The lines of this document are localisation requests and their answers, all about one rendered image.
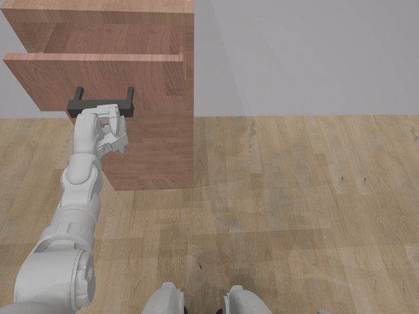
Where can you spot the robot right thigh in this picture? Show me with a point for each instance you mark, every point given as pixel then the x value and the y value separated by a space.
pixel 243 302

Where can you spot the robot left hand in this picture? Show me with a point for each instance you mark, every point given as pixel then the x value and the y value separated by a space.
pixel 88 131

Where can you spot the handle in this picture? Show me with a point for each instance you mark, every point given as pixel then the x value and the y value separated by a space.
pixel 76 106

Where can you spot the drawer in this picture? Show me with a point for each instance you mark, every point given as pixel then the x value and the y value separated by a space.
pixel 105 59

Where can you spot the right robot shin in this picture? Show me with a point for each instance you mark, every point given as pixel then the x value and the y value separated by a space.
pixel 236 287

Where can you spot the robot left forearm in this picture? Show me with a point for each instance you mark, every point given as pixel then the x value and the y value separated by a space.
pixel 77 213

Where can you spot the left robot upper arm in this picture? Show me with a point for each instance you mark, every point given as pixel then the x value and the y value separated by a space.
pixel 55 282

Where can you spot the cabinet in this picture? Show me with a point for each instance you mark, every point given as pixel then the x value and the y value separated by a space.
pixel 160 150

